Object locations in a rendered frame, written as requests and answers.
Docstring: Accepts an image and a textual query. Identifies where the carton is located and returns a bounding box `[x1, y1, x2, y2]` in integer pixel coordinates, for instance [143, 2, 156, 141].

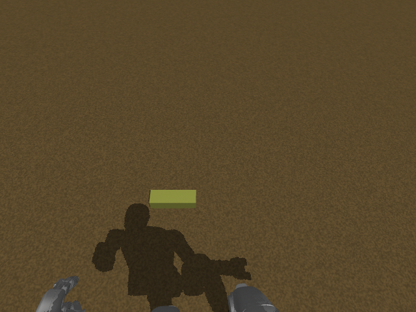
[149, 190, 196, 208]

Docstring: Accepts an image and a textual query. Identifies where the left robot hand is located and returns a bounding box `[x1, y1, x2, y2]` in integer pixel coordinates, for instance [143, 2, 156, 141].
[36, 276, 85, 312]

